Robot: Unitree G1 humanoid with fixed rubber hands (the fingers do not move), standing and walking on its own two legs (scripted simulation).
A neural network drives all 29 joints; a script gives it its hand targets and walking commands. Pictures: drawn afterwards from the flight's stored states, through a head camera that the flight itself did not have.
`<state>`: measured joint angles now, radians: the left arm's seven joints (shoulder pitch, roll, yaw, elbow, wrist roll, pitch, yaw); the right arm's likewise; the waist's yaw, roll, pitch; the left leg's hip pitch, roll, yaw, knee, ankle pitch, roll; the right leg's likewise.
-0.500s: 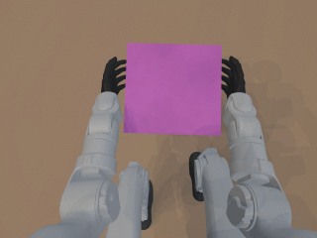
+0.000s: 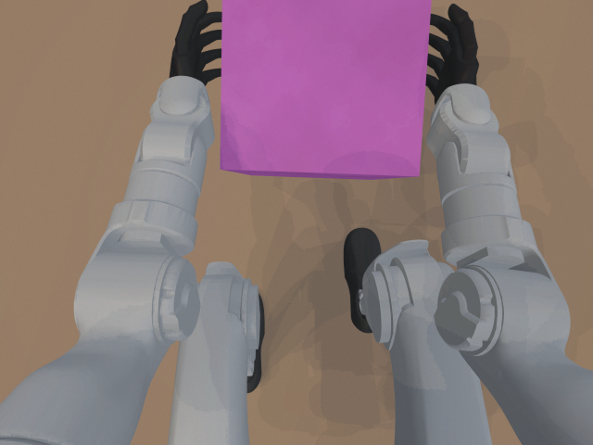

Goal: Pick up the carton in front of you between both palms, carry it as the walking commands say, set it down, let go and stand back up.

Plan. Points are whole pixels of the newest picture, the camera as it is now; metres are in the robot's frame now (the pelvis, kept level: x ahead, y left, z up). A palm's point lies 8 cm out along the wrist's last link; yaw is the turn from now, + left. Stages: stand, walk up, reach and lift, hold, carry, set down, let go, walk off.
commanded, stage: set down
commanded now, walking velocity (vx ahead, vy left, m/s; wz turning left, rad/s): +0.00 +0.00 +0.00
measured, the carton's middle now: (317, 102) +0.50 -0.07 -0.23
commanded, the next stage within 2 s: none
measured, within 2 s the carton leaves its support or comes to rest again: rests again in 1.24 s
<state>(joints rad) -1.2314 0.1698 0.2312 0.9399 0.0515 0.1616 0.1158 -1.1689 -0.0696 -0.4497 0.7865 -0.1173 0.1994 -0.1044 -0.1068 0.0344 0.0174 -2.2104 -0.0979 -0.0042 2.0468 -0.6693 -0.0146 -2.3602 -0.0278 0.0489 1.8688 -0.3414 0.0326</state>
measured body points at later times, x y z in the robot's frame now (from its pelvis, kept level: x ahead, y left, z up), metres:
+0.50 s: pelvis +0.00 +0.01 -0.03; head +0.35 +0.01 +0.25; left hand +0.54 +0.08 -0.21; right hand +0.51 -0.22 -0.18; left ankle +0.07 +0.11 -0.39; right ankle +0.16 -0.14 -0.39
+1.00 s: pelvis -0.01 +0.00 -0.04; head +0.35 +0.01 +0.23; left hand +0.54 +0.07 -0.22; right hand +0.50 -0.23 -0.20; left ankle +0.07 +0.11 -0.39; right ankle +0.16 -0.14 -0.39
